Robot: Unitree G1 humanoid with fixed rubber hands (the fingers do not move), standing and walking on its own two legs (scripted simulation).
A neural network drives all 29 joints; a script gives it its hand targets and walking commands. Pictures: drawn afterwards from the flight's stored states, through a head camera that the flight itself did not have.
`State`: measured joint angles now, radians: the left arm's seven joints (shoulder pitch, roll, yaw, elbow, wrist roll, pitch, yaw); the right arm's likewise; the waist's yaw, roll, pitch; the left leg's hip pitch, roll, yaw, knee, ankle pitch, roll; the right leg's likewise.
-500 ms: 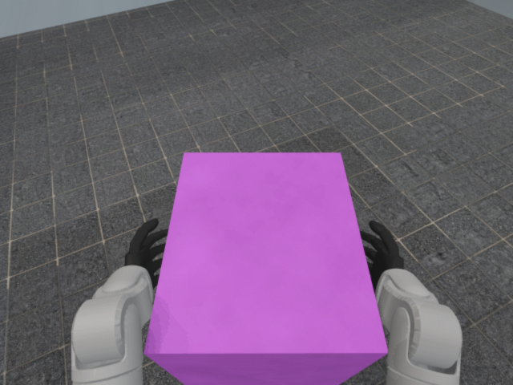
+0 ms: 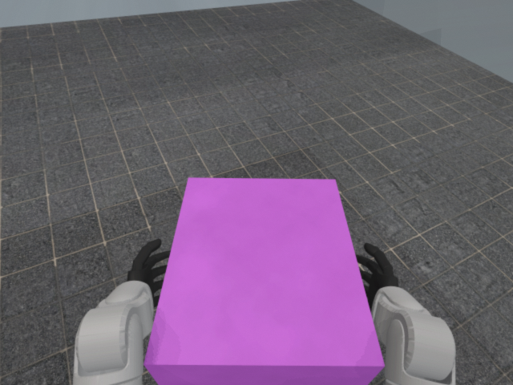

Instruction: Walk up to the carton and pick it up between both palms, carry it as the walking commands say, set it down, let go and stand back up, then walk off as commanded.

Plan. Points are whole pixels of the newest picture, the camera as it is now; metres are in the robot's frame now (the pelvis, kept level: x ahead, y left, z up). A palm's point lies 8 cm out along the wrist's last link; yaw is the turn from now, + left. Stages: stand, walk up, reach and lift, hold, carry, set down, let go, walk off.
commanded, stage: carry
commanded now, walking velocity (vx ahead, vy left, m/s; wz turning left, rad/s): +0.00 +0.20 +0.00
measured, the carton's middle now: (260, 298) +0.26 +0.00 -0.02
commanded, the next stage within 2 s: none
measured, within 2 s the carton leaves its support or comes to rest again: neither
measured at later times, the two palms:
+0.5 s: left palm (46, 300) +0.20 +0.27 +0.10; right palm (324, 346) +0.16 -0.07 +0.09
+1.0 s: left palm out of the picture +0.10 +0.38 +0.08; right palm out of the picture +0.08 +0.04 +0.07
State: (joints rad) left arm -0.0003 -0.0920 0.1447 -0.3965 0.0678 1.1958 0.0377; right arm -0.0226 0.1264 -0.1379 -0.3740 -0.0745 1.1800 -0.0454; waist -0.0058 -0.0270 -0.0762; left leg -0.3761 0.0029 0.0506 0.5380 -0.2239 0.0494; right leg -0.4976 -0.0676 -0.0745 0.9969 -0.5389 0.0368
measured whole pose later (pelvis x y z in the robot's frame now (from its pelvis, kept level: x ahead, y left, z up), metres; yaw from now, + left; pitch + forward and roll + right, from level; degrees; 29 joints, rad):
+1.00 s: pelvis -0.14 +0.23 -0.01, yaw -1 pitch -1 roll -1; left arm -0.05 -0.13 0.14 -0.35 0.04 1.17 0.05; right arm -0.01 0.13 -0.18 -0.43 -0.08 1.19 -0.04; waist 0.00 0.06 -0.09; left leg -0.40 -0.01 0.08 0.48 -0.06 0.06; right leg -0.27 0.01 -0.11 0.56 -0.29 -0.03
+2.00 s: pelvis -0.27 +0.26 +0.00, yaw +0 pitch +6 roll +0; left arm -0.11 -0.11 0.18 -0.35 0.05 1.15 0.05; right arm -0.12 0.12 -0.18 -0.39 -0.09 1.17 -0.04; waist 0.00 0.03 -0.07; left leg -0.38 -0.02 0.05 0.53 -0.26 0.04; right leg -0.37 -0.01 -0.05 0.51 -0.24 -0.01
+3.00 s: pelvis -0.30 +0.24 +0.00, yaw -1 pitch +4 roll +0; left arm -0.05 -0.10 0.14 -0.28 0.07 1.07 0.03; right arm -0.06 0.13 -0.17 -0.29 -0.10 1.07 -0.02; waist 0.00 0.02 -0.10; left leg -0.35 0.00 0.05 0.50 -0.22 0.02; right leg -0.37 0.00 -0.05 0.51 -0.21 -0.03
